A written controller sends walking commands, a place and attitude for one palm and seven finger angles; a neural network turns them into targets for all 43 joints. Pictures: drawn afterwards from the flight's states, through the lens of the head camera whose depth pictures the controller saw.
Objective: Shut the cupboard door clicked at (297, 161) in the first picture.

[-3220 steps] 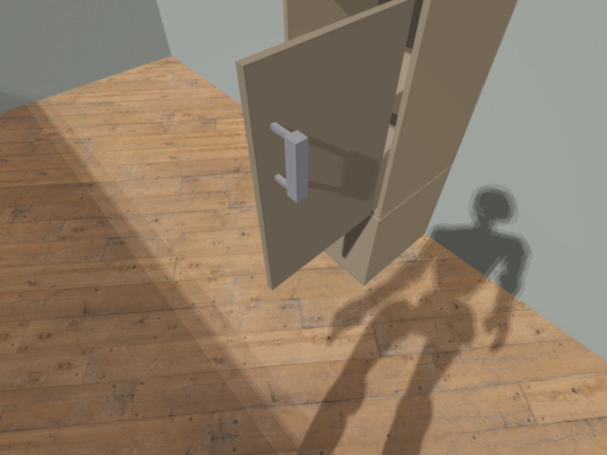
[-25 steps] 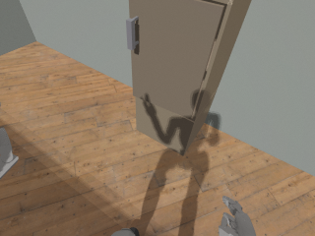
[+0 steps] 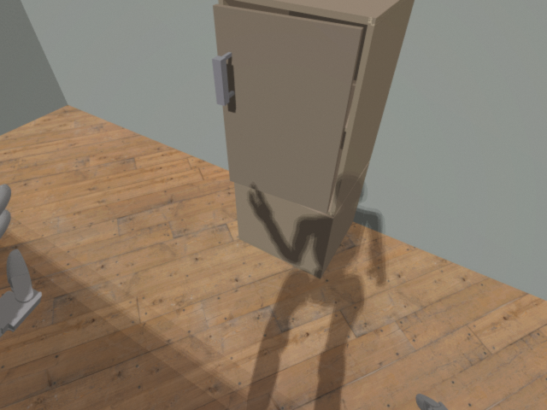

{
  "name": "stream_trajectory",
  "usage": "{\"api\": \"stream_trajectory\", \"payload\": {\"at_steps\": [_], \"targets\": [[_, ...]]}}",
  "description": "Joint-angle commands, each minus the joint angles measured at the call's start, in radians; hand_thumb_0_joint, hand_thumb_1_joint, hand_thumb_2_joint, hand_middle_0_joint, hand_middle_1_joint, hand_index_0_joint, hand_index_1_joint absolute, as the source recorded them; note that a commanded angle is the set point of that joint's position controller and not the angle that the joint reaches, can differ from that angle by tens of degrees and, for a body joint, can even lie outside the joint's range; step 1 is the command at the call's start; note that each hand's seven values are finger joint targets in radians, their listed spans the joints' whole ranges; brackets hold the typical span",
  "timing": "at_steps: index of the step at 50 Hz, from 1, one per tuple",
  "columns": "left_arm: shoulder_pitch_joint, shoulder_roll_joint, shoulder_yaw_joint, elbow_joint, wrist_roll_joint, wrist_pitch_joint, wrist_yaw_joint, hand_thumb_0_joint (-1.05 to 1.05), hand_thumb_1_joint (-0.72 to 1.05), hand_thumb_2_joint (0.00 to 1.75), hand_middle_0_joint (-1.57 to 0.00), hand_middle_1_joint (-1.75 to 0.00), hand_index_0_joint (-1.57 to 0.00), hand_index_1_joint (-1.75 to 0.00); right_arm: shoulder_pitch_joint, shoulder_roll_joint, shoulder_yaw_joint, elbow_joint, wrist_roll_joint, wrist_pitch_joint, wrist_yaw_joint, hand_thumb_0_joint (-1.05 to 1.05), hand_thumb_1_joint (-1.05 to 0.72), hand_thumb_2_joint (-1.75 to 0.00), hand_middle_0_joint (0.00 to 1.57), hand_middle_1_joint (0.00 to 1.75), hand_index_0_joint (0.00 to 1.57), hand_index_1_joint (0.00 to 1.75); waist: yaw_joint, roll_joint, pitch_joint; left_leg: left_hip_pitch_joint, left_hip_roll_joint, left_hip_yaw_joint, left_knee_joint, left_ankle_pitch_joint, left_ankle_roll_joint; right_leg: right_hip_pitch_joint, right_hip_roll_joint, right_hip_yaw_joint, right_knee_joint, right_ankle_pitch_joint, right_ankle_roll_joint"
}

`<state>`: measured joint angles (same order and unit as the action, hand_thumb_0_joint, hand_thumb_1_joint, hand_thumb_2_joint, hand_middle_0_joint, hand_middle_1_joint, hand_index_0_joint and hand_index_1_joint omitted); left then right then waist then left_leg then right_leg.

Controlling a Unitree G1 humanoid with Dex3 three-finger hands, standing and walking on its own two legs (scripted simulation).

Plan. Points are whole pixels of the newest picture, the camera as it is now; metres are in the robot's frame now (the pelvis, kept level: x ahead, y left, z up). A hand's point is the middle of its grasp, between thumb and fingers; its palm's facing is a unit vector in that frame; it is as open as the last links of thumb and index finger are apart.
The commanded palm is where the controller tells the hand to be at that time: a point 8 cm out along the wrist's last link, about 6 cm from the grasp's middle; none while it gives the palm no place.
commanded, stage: stop stepping back and stand still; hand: left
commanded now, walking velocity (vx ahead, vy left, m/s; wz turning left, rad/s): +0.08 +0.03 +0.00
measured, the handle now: (225, 78) +0.94 +0.18 +0.07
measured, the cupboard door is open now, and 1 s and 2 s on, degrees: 5 5 5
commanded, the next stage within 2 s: let the arm hang, fingers relaxed in 0.42 s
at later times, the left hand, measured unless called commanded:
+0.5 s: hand (30, 270) +0.23 +0.29 +0.16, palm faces +0.41 -0.79 -0.45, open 7.4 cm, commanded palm none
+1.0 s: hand out of the picture -0.04 +0.23 -0.18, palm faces +0.05 -0.98 -0.19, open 7.1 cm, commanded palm none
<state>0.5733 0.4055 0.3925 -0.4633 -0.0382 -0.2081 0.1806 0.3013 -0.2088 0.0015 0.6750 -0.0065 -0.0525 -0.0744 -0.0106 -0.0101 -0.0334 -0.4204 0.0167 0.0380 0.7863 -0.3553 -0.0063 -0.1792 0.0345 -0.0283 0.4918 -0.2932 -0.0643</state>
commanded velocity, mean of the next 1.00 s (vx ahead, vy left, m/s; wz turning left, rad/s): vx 0.00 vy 0.00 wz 0.00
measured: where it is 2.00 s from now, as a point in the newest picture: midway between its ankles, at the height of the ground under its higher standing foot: outside the picture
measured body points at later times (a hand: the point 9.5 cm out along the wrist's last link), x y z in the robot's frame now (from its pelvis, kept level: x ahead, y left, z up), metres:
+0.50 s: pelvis +0.03 +0.03 +0.00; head +0.04 +0.04 +0.45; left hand +0.20 +0.33 +0.18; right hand +0.21 -0.19 -0.08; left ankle +0.05 +0.14 -0.74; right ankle -0.02 -0.08 -0.74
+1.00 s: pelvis +0.00 +0.04 +0.00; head +0.02 +0.06 +0.45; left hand -0.04 +0.28 -0.16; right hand +0.00 -0.20 -0.15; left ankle +0.05 +0.14 -0.74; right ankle -0.02 -0.08 -0.74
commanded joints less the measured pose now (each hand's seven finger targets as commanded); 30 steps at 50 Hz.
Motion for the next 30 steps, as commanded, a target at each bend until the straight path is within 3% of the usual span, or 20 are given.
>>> {"api": "stream_trajectory", "payload": {"at_steps": [1, 2, 3, 5, 6, 7, 8, 10, 12, 15, 25, 26, 27, 28, 29, 30], "targets": [[-0.146, 0.191, 0.127, -0.13, 0.001, -0.051, 0.031, 0.0, 0.9, 0.9, -0.2, -0.3, -0.2, -0.3, -0.144, -0.107, -0.038, -0.162, 0.006, -0.069, -0.02, 0.0, -0.9, -0.9, 0.2, 0.3, 0.2, 0.3, 0.004, -0.076, 0.059, 0.095, 0.012, 0.041, -0.21, 0.059, 0.022, -0.097, -0.247, 0.198, -0.196, -0.118, -0.071], [-0.141, 0.187, 0.122, -0.135, -0.001, -0.052, 0.028, 0.0, 0.9, 0.9, -0.2, -0.3, -0.2, -0.3, -0.147, -0.109, -0.04, -0.163, 0.007, -0.074, -0.021, 0.0, -0.9, -0.9, 0.2, 0.3, 0.2, 0.3, 0.005, -0.057, 0.057, 0.162, 0.007, 0.041, -0.265, 0.072, 0.03, -0.124, -0.213, 0.174, -0.171, -0.115, -0.046], [-0.142, 0.189, 0.122, -0.167, -0.004, -0.056, 0.025, 0.0, 0.9, 0.9, -0.2, -0.3, -0.2, -0.3, -0.15, -0.118, -0.047, -0.168, 0.009, -0.079, -0.021, 0.0, -0.9, -0.9, 0.2, 0.3, 0.2, 0.3, 0.006, -0.023, 0.043, 0.217, 0.033, 0.009, -0.321, 0.08, 0.044, -0.132, -0.187, 0.152, -0.122, -0.076, -0.018], [-0.143, 0.199, 0.132, -0.231, -0.009, -0.061, 0.018, 0.0, 0.9, 0.9, -0.2, -0.3, -0.2, -0.3, -0.159, -0.144, -0.06, -0.191, 0.016, -0.086, -0.023, 0.0, -0.9, -0.9, 0.2, 0.3, 0.2, 0.3, 0.01, 0.09, -0.011, 0.302, 0.133, -0.116, -0.353, 0.256, 0.074, -0.134, -0.098, 0.085, 0.0, 0.076, 0.042], [-0.1, 0.196, 0.136, -0.21, -0.012, -0.065, 0.012, 0.0, 0.9, 0.9, -0.2, -0.3, -0.2, -0.3, -0.152, -0.135, -0.052, -0.183, 0.022, -0.086, -0.019, 0.0, -0.9, -0.9, 0.2, 0.3, 0.2, 0.3, 0.007, 0.119, -0.031, 0.27, 0.155, -0.143, -0.384, 0.21, 0.078, -0.105, -0.079, 0.053, 0.011, 0.037, 0.06], [-0.087, 0.194, 0.145, -0.204, -0.01, -0.058, 0.009, 0.0, 0.9, 0.9, -0.2, -0.3, -0.2, -0.3, -0.156, -0.122, -0.039, -0.183, 0.017, -0.085, -0.017, 0.0, -0.9, -0.9, 0.2, 0.3, 0.2, 0.3, 0.006, 0.163, -0.007, 0.213, 0.165, -0.179, -0.428, 0.171, 0.084, -0.089, -0.056, 0.027, 0.018, 0.044, 0.067], [-0.114, 0.185, 0.135, -0.224, -0.008, -0.06, 0.006, 0.0, 0.9, 0.9, -0.2, -0.3, -0.2, -0.3, -0.164, -0.121, -0.034, -0.181, 0.017, -0.088, -0.015, 0.0, -0.9, -0.9, 0.2, 0.3, 0.2, 0.3, 0.007, 0.153, 0.003, 0.178, 0.171, -0.183, -0.445, 0.15, 0.084, -0.063, -0.051, 0.02, 0.008, 0.058, 0.07], [-0.135, 0.206, 0.154, -0.235, -0.004, -0.063, 0.008, 0.0, 0.9, 0.9, -0.2, -0.3, -0.2, -0.3, -0.163, -0.121, -0.035, -0.179, 0.017, -0.095, -0.017, 0.0, -0.9, -0.9, 0.2, 0.3, 0.2, 0.3, 0.008, 0.106, -0.004, 0.166, 0.142, -0.126, -0.402, 0.222, 0.069, -0.022, -0.063, 0.04, -0.034, 0.15, 0.066], [-0.102, 0.173, 0.13, -0.206, -0.01, -0.06, 0.005, 0.0, 0.9, 0.9, -0.2, -0.3, -0.2, -0.3, -0.148, -0.117, -0.038, -0.181, 0.02, -0.092, -0.01, 0.0, -0.9, -0.9, 0.2, 0.3, 0.2, 0.3, 0.003, 0.063, -0.064, 0.204, 0.109, -0.07, -0.338, 0.34, 0.045, 0.016, -0.086, 0.07, -0.043, 0.277, 0.054], [-0.069, 0.179, 0.139, -0.195, -0.018, -0.05, 0.003, 0.0, 0.9, 0.9, -0.2, -0.3, -0.2, -0.3, -0.145, -0.115, -0.039, -0.189, 0.021, -0.079, -0.003, 0.0, -0.9, -0.9, 0.2, 0.3, 0.2, 0.3, 0.0, 0.066, -0.11, 0.247, 0.096, -0.035, -0.301, 0.417, 0.029, 0.025, -0.106, 0.091, -0.047, 0.389, 0.045], [-0.054, 0.205, 0.16, -0.229, -0.028, -0.032, 0.002, 0.0, 0.9, 0.9, -0.2, -0.3, -0.2, -0.3, -0.168, -0.106, -0.025, -0.223, 0.022, -0.044, -0.009, 0.0, -0.9, -0.9, 0.2, 0.3, 0.2, 0.3, 0.003, 0.091, -0.094, 0.226, 0.1, -0.04, -0.343, 0.385, 0.023, 0.024, -0.091, 0.065, -0.067, 0.333, 0.054], [-0.127, 0.01, -0.31, 0.503, 0.033, 0.123, -0.137, 0.0, 0.9, 0.9, -0.2, -0.3, -0.2, -0.3, -0.255, -0.281, -0.058, -0.096, 0.05, -0.105, 0.079, 0.0, -0.9, -0.9, 0.2, 0.3, 0.2, 0.3, -0.021, 0.093, 0.0, 0.166, 0.105, -0.027, -0.203, 0.593, 0.029, -0.075, -0.156, -0.015, 0.066, 0.49, 0.041], [-0.144, -0.006, -0.286, 0.558, 0.043, 0.2, -0.161, 0.0, 0.9, 0.9, -0.2, -0.3, -0.2, -0.3, -0.169, -0.254, -0.078, -0.047, 0.023, -0.066, 0.085, 0.0, -0.9, -0.9, 0.2, 0.3, 0.2, 0.3, -0.01, 0.091, -0.066, 0.213, 0.116, -0.019, -0.22, 0.55, 0.021, -0.102, -0.144, 0.041, 0.037, 0.355, 0.037], [-0.17, -0.028, -0.305, 0.595, 0.044, 0.216, -0.171, 0.0, 0.9, 0.9, -0.2, -0.3, -0.2, -0.3, -0.149, -0.234, -0.063, -0.044, 0.016, -0.042, 0.082, 0.0, -0.9, -0.9, 0.2, 0.3, 0.2, 0.3, -0.002, 0.062, -0.064, 0.172, 0.13, -0.044, -0.242, 0.445, 0.038, -0.107, -0.13, 0.019, 0.033, 0.209, 0.042], [-0.196, -0.024, -0.309, 0.648, 0.048, 0.214, -0.179, 0.0, 0.9, 0.9, -0.2, -0.3, -0.2, -0.3, -0.158, -0.227, -0.048, -0.047, 0.012, -0.022, 0.079, 0.0, -0.9, -0.9, 0.2, 0.3, 0.2, 0.3, 0.009, 0.034, -0.046, 0.127, 0.134, -0.074, -0.269, 0.381, 0.055, -0.097, -0.122, 0.013, 0.031, 0.15, 0.045], [-0.227, -0.007, -0.313, 0.704, 0.054, 0.211, -0.184, 0.0, 0.9, 0.9, -0.2, -0.3, -0.2, -0.3, -0.155, -0.227, -0.042, -0.047, 0.005, -0.008, 0.077, 0.0, -0.9, -0.9, 0.2, 0.3, 0.2, 0.3, 0.012, -0.056, -0.042, 0.121, 0.13, -0.095, -0.276, 0.39, 0.06, -0.077, -0.115, 0.014, 0.026, 0.156, 0.039]]}}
